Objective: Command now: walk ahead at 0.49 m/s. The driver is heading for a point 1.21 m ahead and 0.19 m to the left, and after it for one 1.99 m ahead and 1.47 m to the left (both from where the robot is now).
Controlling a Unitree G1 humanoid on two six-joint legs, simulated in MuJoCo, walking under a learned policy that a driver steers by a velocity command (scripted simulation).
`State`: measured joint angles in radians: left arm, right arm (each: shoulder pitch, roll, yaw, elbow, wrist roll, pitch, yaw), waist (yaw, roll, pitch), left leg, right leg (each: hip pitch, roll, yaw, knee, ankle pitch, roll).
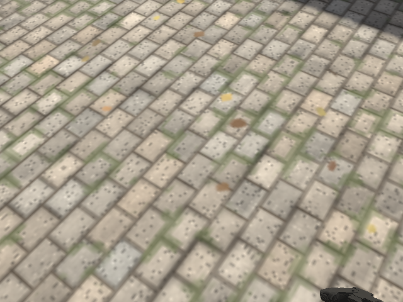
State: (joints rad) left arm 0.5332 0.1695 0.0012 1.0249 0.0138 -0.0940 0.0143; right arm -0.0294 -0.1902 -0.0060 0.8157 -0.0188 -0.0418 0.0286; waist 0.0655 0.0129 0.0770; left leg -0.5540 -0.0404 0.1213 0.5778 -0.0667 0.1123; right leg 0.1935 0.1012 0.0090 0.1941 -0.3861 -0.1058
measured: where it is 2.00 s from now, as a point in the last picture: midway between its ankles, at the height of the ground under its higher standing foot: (179, 140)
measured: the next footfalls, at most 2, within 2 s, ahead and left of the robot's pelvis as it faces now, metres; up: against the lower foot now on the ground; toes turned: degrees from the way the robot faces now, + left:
left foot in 0.04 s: +0.19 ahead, +0.06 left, +0.00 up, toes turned +3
right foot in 0.60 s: +0.50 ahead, -0.12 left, +0.00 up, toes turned -2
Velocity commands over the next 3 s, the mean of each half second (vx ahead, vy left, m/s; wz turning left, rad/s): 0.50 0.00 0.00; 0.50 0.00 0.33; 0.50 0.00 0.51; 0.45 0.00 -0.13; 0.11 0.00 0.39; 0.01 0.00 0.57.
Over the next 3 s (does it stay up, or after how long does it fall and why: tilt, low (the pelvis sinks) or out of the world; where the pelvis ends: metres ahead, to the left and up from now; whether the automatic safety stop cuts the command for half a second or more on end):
stays up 1.15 0.17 0.02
